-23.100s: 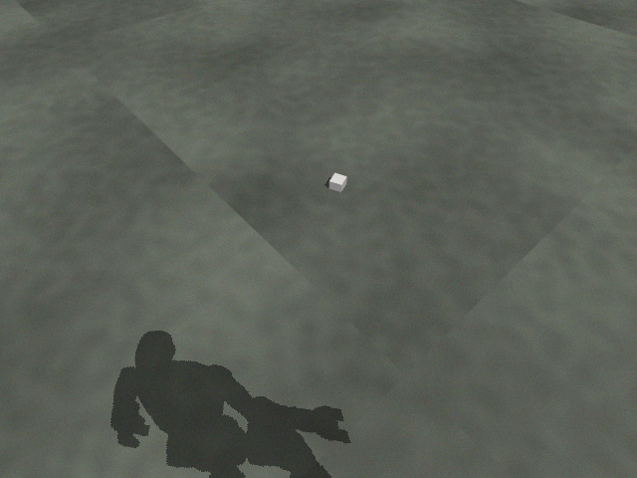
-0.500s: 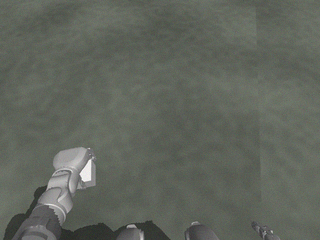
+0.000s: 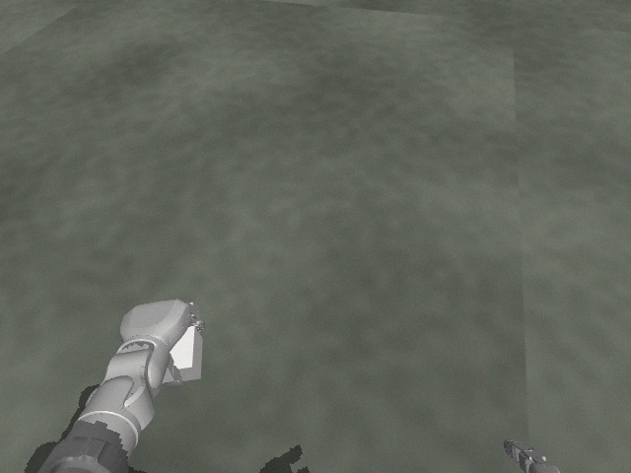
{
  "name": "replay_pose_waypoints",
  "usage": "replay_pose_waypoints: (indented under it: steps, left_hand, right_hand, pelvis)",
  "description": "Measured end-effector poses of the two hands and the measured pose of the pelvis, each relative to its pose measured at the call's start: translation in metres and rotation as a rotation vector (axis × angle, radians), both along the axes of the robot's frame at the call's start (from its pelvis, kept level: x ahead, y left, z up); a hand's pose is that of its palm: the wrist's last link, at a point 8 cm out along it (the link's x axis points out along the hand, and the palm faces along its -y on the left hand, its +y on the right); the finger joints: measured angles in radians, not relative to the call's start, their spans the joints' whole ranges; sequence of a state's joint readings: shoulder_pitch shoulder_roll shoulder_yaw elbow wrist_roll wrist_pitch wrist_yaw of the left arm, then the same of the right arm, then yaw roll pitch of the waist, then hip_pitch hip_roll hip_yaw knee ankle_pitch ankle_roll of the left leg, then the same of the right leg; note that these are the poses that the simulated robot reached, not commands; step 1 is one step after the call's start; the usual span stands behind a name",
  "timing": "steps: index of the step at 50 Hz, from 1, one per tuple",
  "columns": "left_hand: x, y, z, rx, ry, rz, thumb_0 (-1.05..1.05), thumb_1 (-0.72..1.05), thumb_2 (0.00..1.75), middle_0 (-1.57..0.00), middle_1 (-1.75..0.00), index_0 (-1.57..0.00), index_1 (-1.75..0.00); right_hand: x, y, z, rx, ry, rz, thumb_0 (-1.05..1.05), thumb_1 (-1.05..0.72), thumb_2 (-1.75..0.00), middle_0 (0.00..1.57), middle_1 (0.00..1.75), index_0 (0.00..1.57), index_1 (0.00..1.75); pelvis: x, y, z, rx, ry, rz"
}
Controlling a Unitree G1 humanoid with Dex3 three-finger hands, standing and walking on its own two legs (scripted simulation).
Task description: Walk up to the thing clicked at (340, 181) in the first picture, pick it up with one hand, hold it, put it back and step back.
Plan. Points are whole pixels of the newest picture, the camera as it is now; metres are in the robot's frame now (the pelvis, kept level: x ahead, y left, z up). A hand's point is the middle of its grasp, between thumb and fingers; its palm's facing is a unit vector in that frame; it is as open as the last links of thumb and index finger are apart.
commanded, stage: hold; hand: left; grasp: from above
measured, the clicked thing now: (177, 355) +0.32 +0.23 -0.10
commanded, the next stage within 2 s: crouch in 1.58 s
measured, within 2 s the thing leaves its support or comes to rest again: neither
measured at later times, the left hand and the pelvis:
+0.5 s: hand (165, 361) +0.28 +0.22 -0.03, palm faces -0.45 -0.06 -0.89, open 9.3 cm; pelvis -0.01 -0.01 +0.01, yaw +0 degrees
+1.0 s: hand (164, 371) +0.26 +0.21 -0.02, palm faces -0.43 -0.06 -0.90, open 9.3 cm; pelvis -0.03 -0.01 +0.02, yaw -1 degrees
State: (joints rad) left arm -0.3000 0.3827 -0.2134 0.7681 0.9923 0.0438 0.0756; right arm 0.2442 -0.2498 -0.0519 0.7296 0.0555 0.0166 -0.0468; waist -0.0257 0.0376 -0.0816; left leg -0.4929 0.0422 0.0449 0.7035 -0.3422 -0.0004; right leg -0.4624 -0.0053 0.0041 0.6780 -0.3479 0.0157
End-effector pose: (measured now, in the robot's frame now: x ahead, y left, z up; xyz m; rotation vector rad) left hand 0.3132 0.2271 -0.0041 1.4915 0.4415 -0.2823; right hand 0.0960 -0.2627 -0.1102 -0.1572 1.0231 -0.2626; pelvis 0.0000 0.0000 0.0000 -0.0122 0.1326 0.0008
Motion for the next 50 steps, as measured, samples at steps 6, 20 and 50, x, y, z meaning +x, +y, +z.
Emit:
replay_pose_waypoints:
  steps: [6, 20, 50]
  left_hand:
    - [-0.001, -0.002, 0.009, 0.005, -0.005, -0.02, -0.01, 0.13, 0.33, -0.8, -0.33, -0.82, -0.32]
    - [-0.015, -0.006, 0.026, 0.003, 0.0, -0.025, -0.01, 0.14, 0.32, -0.8, -0.33, -0.81, -0.31]
    - [-0.045, -0.017, 0.046, -0.012, -0.018, -0.054, -0.01, 0.14, 0.33, -0.78, -0.38, -0.79, -0.36]
  right_hand:
    - [0.009, 0.001, 0.005, 0.007, -0.019, 0.007, 0.01, -0.9, -0.89, 0.2, 0.3, 0.2, 0.3]
    - [0.015, 0.005, 0.011, 0.032, -0.048, 0.031, 0.01, -0.9, -0.9, 0.2, 0.3, 0.2, 0.3]
    - [0.019, 0.006, 0.024, 0.038, -0.116, 0.052, 0.01, -0.91, -0.9, 0.2, 0.3, 0.2, 0.3]
  pelvis:
    - [0.001, 0.0, 0.003, 0.004, -0.017, -0.004]
    - [-0.007, -0.004, 0.01, 0.011, -0.058, -0.006]
    - [-0.026, -0.009, 0.017, 0.018, -0.118, -0.01]
